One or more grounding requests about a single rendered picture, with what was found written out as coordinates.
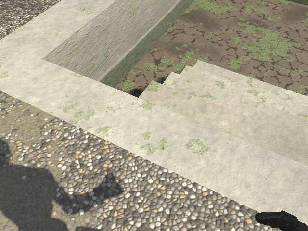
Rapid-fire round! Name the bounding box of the right robot hand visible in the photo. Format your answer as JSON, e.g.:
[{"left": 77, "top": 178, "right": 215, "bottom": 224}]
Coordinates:
[{"left": 254, "top": 210, "right": 308, "bottom": 231}]

